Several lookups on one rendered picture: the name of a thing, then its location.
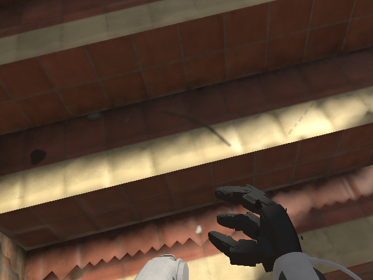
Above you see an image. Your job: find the left robot thigh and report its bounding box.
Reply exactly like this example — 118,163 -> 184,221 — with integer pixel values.
134,257 -> 189,280

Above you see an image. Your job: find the robot left shin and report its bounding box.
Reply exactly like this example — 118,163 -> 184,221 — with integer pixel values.
160,254 -> 176,261

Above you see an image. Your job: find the robot right forearm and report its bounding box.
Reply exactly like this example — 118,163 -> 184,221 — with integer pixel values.
273,252 -> 326,280

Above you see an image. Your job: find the robot right hand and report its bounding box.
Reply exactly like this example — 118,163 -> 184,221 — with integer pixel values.
208,184 -> 303,272

